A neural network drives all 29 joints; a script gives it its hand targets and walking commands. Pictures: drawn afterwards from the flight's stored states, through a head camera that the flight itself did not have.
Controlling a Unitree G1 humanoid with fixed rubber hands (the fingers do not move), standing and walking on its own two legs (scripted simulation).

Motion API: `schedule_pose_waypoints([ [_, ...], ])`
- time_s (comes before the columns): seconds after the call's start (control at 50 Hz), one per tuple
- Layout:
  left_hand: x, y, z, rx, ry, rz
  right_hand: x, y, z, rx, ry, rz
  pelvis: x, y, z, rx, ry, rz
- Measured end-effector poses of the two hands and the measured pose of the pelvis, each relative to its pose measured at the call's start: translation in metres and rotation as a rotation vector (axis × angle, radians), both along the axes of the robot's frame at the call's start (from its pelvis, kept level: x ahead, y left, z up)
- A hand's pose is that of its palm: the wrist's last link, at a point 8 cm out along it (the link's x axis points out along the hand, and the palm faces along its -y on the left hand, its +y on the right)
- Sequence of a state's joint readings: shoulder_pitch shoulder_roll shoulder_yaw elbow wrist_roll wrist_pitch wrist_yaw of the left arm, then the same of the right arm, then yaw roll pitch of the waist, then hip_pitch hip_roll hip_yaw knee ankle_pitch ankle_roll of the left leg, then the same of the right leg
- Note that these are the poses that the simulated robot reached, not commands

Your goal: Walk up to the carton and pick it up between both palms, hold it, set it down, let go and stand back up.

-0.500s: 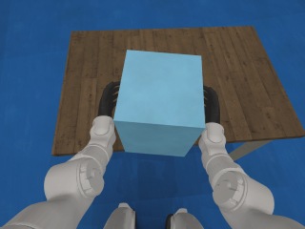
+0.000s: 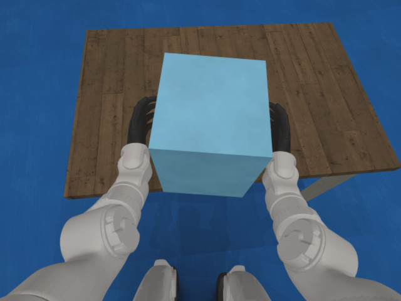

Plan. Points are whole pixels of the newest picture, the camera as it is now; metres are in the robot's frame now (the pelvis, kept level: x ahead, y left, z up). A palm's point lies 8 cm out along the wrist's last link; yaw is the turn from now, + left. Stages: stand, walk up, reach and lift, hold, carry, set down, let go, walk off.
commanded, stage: set down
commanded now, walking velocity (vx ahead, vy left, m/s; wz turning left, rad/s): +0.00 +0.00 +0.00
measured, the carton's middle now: (208, 134) +0.45 +0.00 -0.04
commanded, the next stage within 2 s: none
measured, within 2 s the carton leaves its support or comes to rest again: neither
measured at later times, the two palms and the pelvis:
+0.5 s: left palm (132, 129) +0.45 +0.17 -0.02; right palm (279, 137) +0.44 -0.15 -0.01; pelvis +0.00 +0.00 -0.02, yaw -1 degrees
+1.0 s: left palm (110, 109) +0.46 +0.20 +0.04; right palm (304, 116) +0.46 -0.19 +0.04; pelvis +0.01 +0.00 +0.00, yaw -1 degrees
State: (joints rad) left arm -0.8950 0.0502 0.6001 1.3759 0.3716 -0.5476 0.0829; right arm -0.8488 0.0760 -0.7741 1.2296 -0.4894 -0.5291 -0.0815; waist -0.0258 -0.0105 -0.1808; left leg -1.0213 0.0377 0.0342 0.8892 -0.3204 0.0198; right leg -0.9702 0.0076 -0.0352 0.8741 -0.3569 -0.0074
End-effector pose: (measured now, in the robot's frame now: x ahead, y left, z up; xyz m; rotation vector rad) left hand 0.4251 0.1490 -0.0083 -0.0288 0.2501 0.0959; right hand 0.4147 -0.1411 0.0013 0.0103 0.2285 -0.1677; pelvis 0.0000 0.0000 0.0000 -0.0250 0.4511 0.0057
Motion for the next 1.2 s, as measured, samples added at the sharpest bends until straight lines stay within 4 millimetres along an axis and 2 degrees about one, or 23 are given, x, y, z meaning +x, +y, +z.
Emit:
schedule_pose_waypoints([
  [0.26, 0.006, 0.001, -0.004, 0.01, 0.043, -0.01, 0.003, -0.003, 0.0, -0.011, 0.029, 0.034, 0.0, 0.003, -0.002, -0.001, 0.012, -0.012],
  [0.42, 0.02, 0.008, -0.008, 0.025, 0.093, 0.018, 0.015, -0.005, -0.013, -0.019, 0.118, 0.058, 0.003, 0.003, -0.017, -0.015, 0.078, -0.019],
  [0.52, 0.021, 0.021, -0.009, 0.053, 0.098, 0.017, 0.024, -0.01, -0.015, -0.031, 0.124, 0.057, 0.004, 0.002, -0.023, -0.015, 0.08, -0.007],
  [0.72, 0.017, 0.055, -0.009, 0.102, 0.069, 0.045, 0.034, -0.032, -0.016, -0.034, 0.095, 0.037, 0.006, 0.0, -0.023, -0.014, 0.105, 0.001],
  [0.8, 0.021, 0.058, 0.001, 0.102, 0.042, 0.037, 0.036, -0.039, -0.007, -0.033, 0.079, 0.029, 0.005, 0.0, -0.02, -0.014, 0.104, 0.002],
  [0.9, 0.029, 0.053, 0.026, 0.1, 0.006, 0.014, 0.041, -0.044, 0.015, -0.03, 0.051, 0.032, 0.005, 0.0, -0.012, -0.015, 0.088, -0.001],
  [1.06, 0.03, 0.049, 0.061, 0.095, 0.012, 0.005, 0.044, -0.044, 0.052, -0.027, 0.047, 0.041, 0.006, -0.002, 0.007, -0.009, 0.04, -0.005],
  [1.2, 0.029, 0.054, 0.082, 0.092, 0.011, 0.02, 0.045, -0.042, 0.075, -0.02, 0.041, 0.045, 0.008, -0.004, 0.019, -0.008, 0.012, 0.001],
])
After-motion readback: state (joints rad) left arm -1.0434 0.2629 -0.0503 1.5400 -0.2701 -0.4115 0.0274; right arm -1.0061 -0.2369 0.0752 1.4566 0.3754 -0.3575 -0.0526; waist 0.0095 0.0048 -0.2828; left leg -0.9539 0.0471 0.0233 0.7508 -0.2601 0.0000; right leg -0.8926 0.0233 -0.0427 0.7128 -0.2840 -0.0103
